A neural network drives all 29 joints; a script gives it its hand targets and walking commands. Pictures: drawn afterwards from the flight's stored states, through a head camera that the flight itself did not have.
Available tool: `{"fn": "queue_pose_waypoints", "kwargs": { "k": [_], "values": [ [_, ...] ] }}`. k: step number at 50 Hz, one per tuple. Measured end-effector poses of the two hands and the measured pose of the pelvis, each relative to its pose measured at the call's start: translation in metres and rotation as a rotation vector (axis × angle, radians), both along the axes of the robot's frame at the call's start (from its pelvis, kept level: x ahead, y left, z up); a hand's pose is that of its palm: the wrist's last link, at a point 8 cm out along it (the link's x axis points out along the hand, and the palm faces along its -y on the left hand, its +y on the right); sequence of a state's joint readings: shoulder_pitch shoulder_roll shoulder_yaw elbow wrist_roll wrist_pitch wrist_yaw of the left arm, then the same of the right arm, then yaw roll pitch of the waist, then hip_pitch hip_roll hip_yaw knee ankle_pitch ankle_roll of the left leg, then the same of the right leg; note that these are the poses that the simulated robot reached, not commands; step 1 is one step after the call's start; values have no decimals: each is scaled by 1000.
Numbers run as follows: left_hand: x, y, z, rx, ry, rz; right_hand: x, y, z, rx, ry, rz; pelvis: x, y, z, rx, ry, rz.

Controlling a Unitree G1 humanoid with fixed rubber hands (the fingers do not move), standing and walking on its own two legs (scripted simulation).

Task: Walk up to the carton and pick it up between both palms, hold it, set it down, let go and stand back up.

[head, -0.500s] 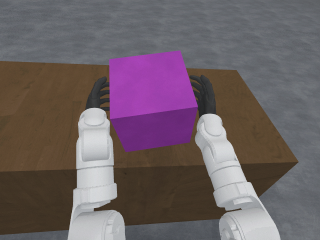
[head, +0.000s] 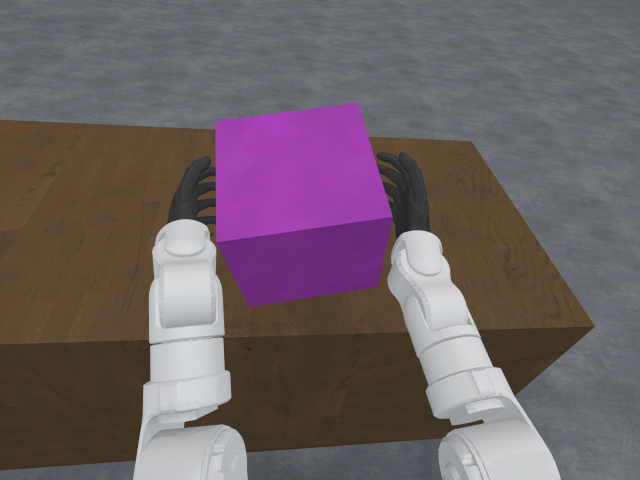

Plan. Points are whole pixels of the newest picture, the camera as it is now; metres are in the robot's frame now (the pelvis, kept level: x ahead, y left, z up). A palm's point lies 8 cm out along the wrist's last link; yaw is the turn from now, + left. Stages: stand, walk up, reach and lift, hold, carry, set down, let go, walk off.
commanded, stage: hold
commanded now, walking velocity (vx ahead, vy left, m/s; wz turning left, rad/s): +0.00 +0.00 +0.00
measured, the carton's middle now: (301, 209) +0.39 +0.01 +0.15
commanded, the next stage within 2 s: set down in 0.76 s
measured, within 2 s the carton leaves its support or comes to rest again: neither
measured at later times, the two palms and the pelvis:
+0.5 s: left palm (190, 224) +0.35 +0.14 +0.16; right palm (411, 224) +0.35 -0.12 +0.16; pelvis +0.00 +0.00 +0.00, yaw +0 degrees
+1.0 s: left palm (184, 227) +0.35 +0.15 +0.16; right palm (409, 215) +0.35 -0.11 +0.18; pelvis +0.00 +0.00 +0.00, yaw +0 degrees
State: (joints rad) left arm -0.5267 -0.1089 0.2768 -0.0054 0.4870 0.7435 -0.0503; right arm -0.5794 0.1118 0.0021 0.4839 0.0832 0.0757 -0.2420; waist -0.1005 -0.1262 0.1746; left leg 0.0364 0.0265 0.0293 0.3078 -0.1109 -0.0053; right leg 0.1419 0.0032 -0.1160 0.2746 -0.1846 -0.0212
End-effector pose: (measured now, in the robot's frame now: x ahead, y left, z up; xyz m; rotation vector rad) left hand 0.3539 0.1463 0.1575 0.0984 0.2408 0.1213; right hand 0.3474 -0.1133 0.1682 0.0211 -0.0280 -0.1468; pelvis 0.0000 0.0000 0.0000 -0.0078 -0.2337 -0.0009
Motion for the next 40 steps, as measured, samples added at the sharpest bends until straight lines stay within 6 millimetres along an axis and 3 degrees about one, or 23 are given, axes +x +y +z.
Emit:
{"fn": "queue_pose_waypoints", "kwargs": {
  "k": [40],
  "values": [
    [-3, -3, -1, 1, 12, 4, -2, -3, -1, 3, 5, 5, -3, -3, 0, 4, -2, -7]
  ]
}}
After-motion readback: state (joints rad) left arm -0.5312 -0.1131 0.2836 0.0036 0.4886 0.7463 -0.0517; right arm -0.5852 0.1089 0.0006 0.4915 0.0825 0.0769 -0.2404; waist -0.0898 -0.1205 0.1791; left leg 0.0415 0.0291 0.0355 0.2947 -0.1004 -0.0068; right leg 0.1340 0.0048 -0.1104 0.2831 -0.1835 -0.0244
